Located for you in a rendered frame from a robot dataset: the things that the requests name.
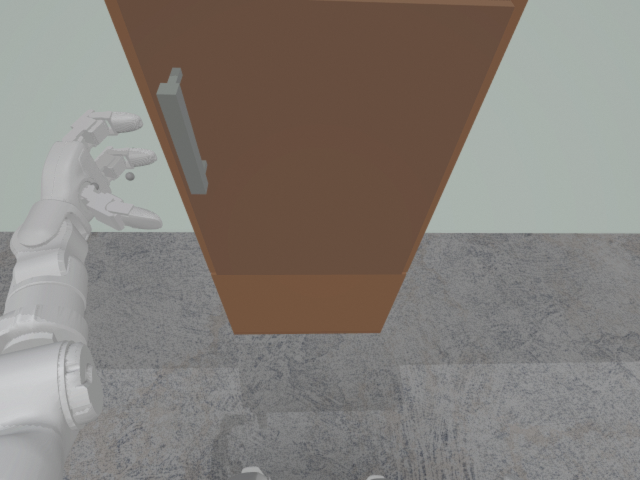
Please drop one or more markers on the robot left hand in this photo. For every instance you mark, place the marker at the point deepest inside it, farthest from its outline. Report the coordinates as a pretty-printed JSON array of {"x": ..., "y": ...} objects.
[{"x": 69, "y": 169}]

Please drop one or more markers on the handle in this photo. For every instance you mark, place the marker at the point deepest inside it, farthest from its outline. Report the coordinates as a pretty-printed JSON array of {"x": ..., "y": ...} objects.
[{"x": 174, "y": 109}]

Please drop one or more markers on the robot left shin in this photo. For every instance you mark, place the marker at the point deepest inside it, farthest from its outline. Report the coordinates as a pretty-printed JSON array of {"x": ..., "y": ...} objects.
[{"x": 251, "y": 469}]

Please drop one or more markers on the robot left upper arm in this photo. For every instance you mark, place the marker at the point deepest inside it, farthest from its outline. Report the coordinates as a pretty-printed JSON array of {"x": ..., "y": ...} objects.
[{"x": 47, "y": 394}]

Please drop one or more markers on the cupboard door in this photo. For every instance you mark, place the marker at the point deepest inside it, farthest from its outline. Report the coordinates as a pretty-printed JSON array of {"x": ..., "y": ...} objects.
[{"x": 326, "y": 125}]

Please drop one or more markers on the left robot forearm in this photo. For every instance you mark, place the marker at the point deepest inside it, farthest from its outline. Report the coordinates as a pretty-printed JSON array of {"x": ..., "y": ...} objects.
[{"x": 48, "y": 293}]

